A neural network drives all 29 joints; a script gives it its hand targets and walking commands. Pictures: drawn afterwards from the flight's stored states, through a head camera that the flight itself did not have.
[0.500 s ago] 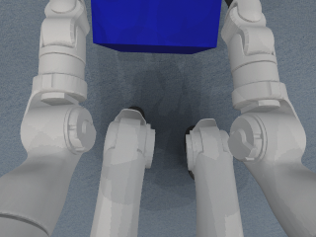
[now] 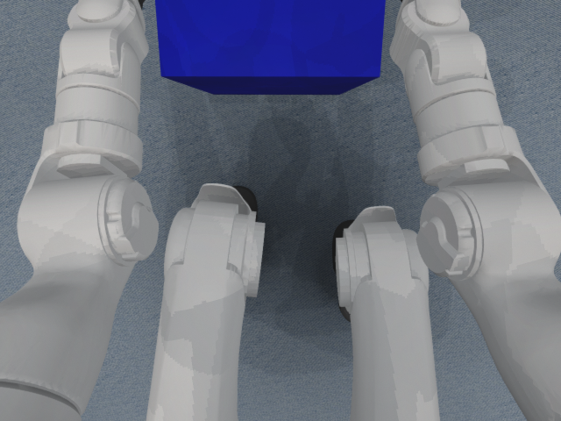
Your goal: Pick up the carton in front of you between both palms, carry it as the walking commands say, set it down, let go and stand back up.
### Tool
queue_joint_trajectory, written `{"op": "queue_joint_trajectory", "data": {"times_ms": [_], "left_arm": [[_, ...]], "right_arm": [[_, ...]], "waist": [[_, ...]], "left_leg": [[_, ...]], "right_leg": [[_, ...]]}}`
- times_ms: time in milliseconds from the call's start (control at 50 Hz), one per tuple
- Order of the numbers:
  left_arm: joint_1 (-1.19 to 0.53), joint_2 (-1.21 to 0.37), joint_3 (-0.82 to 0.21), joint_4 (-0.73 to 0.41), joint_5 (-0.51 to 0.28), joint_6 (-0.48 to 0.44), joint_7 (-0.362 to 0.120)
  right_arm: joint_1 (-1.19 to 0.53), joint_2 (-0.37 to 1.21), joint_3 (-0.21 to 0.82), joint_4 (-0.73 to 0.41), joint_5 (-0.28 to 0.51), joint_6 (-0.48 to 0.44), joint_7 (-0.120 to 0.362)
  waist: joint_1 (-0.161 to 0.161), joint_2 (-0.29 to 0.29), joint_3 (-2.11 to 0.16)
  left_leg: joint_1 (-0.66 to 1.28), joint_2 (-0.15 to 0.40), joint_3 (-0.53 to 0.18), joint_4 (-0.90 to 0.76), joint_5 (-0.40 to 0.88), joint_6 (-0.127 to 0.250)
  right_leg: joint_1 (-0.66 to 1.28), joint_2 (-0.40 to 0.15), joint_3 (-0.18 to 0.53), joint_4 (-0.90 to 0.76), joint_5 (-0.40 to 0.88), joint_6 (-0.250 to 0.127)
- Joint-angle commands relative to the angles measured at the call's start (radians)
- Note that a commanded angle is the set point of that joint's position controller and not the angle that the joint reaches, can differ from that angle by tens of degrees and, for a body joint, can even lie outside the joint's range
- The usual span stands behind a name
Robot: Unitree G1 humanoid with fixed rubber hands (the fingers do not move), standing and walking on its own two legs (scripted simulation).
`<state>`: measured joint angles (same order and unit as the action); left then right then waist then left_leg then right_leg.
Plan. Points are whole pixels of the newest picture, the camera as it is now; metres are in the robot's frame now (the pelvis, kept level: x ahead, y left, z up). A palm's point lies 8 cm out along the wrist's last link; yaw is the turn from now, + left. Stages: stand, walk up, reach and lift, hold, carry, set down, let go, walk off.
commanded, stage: set down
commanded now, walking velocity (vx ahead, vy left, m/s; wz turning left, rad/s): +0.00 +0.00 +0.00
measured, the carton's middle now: (273, 3) +0.53 +0.10 -0.25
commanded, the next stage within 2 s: let go in 1.96 s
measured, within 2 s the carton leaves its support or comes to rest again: neither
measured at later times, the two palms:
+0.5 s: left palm out of the picture +0.51 +0.25 -0.18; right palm out of the picture +0.55 -0.06 -0.18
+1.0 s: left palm out of the picture +0.52 +0.30 -0.18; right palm out of the picture +0.57 -0.09 -0.18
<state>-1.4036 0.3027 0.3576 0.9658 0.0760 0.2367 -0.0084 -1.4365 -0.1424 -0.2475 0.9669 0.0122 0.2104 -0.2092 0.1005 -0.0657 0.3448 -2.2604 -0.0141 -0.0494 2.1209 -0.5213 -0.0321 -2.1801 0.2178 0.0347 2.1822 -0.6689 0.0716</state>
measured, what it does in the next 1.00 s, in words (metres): stands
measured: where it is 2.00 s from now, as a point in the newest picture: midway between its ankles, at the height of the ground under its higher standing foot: (292, 272)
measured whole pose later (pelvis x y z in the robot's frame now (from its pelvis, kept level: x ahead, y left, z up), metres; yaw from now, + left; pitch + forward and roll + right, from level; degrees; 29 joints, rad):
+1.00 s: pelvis -0.01 +0.01 -0.02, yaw +0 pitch +34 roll -2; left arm -1.51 0.51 0.21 1.16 -0.20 0.06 0.01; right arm -1.49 -0.32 -0.05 0.99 0.20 0.13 -0.16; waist 0.08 -0.03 0.47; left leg -2.25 0.02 -0.01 2.19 -0.52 0.02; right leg -2.16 0.13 0.01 2.25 -0.68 0.06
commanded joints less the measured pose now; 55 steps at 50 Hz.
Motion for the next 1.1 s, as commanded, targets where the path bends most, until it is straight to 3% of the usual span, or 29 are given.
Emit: {"op": "queue_joint_trajectory", "data": {"times_ms": [0, 100, 300, 460, 560, 620, 680, 740, 820, 900, 1080], "left_arm": [[-0.587, -0.753, -0.299, -0.096, -0.097, -0.041, -0.254], [-0.558, -0.734, -0.286, -0.058, -0.084, -0.046, -0.251], [-0.493, -0.669, -0.205, 0.028, -0.015, -0.033, -0.265], [-0.445, -0.587, -0.146, 0.074, 0.031, -0.021, -0.268], [-0.417, -0.508, -0.109, 0.081, 0.050, -0.033, -0.257], [-0.360, -0.281, -0.026, 0.117, 0.066, -0.066, -0.197], [-0.283, 0.238, 0.073, 0.121, 0.043, -0.148, -0.041], [-0.373, 0.338, 0.022, 0.113, -0.071, -0.204, 0.027], [-0.397, 0.335, -0.094, 0.113, -0.204, -0.225, 0.025], [-0.364, 0.334, -0.150, 0.118, -0.281, -0.210, 0.009], [-0.333, 0.356, -0.127, -0.069, -0.234, -0.118, 0.035]], "right_arm": [[-0.630, 0.848, 0.325, -0.129, 0.090, -0.041, 0.262], [-0.610, 0.812, 0.299, -0.086, 0.083, -0.049, 0.271], [-0.539, 0.711, 0.202, -0.001, 0.011, -0.039, 0.295], [-0.482, 0.623, 0.143, 0.049, -0.036, -0.024, 0.299], [-0.464, 0.541, 0.134, 0.038, -0.040, -0.030, 0.283], [-0.408, 0.322, 0.104, 0.040, -0.043, -0.048, 0.224], [-0.311, -0.176, 0.054, 0.010, -0.013, -0.092, 0.094], [-0.367, -0.258, 0.105, 0.011, 0.081, -0.112, 0.054], [-0.375, -0.231, 0.193, -0.021, 0.169, -0.124, 0.059], [-0.360, -0.241, 0.210, -0.069, 0.195, -0.115, 0.060], [-0.309, -0.258, 0.127, -0.228, 0.153, -0.032, 0.020]], "waist": [[0.109, -0.069, -1.082], [0.106, -0.060, -1.000], [0.079, -0.062, -0.791], [0.070, -0.060, -0.689], [0.081, -0.051, -0.692], [0.081, -0.044, -0.735], [0.085, -0.018, -0.848], [0.084, 0.007, -0.996], [0.071, 0.004, -1.099], [0.055, -0.004, -1.200], [0.038, 0.074, -1.479]], "left_leg": [[0.589, -0.055, 0.098, -0.097, 0.359, 0.045], [0.588, -0.054, 0.086, -0.091, 0.355, 0.049], [0.505, -0.046, 0.055, -0.094, 0.232, 0.064], [0.454, -0.037, 0.051, -0.095, 0.161, 0.068], [0.477, -0.029, 0.063, -0.086, 0.163, 0.059], [0.523, -0.013, 0.072, -0.078, 0.188, 0.042], [0.624, 0.008, 0.074, -0.075, 0.248, 0.025], [0.703, 0.014, 0.059, -0.054, 0.385, 0.033], [0.770, 0.019, 0.038, -0.034, 0.493, 0.037], [0.827, 0.019, 0.042, -0.044, 0.505, 0.036], [1.065, -0.010, 0.087, -0.161, 0.461, 0.032]], "right_leg": [[0.350, -0.016, -0.085, -0.184, 0.307, -0.036], [0.293, -0.019, -0.089, -0.171, 0.284, -0.036], [0.198, -0.030, -0.087, -0.176, 0.173, -0.050], [0.201, -0.038, -0.078, -0.178, 0.127, -0.056], [0.262, -0.048, -0.076, -0.172, 0.134, -0.042], [0.319, -0.062, -0.083, -0.169, 0.158, -0.018], [0.387, -0.087, -0.079, -0.151, 0.217, 0.004], [0.396, -0.105, -0.075, -0.131, 0.308, 0.006], [0.391, -0.122, -0.075, -0.107, 0.368, -0.002], [0.423, -0.128, -0.094, -0.112, 0.355, -0.006], [0.476, -0.089, -0.141, -0.239, 0.261, -0.024]]}}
